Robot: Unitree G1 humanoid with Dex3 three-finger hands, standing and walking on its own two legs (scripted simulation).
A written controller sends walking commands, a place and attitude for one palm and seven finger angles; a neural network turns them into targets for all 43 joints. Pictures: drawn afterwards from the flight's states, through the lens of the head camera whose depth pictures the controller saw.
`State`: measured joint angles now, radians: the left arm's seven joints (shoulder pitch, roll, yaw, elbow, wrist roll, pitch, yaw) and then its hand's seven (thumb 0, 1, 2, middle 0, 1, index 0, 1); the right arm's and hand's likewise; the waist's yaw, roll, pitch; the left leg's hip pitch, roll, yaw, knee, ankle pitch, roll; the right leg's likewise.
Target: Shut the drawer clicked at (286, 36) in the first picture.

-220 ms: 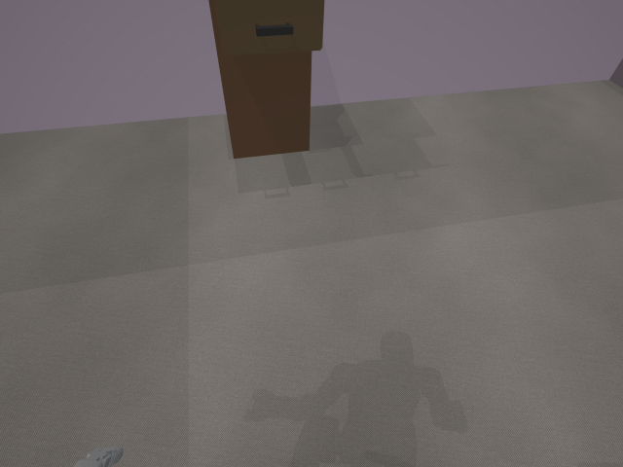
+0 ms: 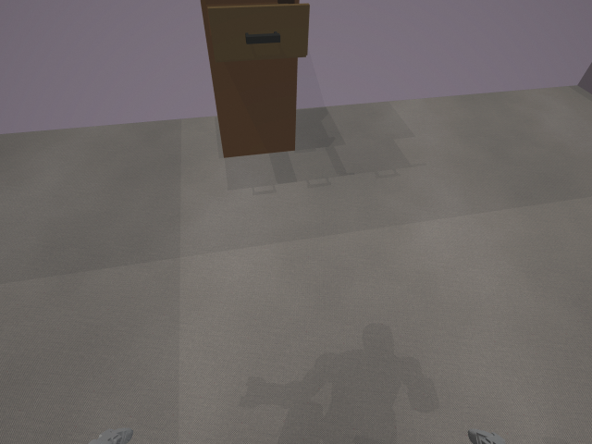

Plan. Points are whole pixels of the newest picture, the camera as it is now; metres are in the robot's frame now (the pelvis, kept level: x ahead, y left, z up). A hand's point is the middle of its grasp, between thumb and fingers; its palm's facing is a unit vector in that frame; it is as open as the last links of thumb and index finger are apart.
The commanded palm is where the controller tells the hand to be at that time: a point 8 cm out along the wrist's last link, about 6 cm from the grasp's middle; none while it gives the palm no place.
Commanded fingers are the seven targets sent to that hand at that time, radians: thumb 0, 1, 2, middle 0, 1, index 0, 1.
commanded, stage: stand and wait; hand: left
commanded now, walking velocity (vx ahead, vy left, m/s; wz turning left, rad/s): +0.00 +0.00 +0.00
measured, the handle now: (262, 36) +1.43 +0.21 -0.02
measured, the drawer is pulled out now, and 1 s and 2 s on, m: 0.28 0.28 0.28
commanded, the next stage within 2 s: look at it before walking up in 0.72 s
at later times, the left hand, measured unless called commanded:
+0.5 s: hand out of the picture +0.05 +0.24 -0.15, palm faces -0.03 -0.94 -0.34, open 7.4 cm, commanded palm none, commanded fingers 0.00 0.90 0.90 -0.20 -0.30 -0.20 -0.30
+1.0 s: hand out of the picture +0.06 +0.22 -0.15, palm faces -0.04 -0.94 -0.33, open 7.4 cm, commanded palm none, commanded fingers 0.00 0.90 0.90 -0.20 -0.30 -0.20 -0.30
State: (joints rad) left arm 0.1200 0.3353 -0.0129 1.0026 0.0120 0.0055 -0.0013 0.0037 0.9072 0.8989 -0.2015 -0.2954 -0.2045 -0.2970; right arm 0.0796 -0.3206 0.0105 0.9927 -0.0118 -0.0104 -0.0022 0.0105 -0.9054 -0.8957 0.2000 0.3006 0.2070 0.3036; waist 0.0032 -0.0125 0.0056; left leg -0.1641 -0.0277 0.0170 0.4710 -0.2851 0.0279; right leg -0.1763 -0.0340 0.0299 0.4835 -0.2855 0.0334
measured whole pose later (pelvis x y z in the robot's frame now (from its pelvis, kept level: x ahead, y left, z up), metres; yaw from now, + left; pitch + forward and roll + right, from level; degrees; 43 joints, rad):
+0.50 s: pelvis -0.02 -0.01 +0.00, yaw +0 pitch -2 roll +0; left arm 0.15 0.35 -0.01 1.08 0.01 0.00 0.00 0.00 0.91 0.90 -0.20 -0.30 -0.20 -0.30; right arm 0.14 -0.35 0.00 1.10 -0.01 0.00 0.00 0.01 -0.91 -0.90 0.20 0.30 0.21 0.30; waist 0.00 0.00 0.03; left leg -0.14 -0.01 0.01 0.40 -0.23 0.01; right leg -0.16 -0.01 0.03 0.42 -0.23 0.01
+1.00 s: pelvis -0.02 -0.02 +0.01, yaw -1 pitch -2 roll +0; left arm 0.13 0.34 -0.01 1.09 0.01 -0.01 -0.01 0.00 0.91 0.90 -0.20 -0.30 -0.20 -0.30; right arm 0.13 -0.34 0.01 1.11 0.00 -0.01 0.00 0.01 -0.91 -0.90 0.20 0.30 0.21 0.30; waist -0.01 0.00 0.02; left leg -0.14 0.01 0.02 0.38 -0.21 -0.01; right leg -0.17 0.00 0.03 0.41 -0.21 0.00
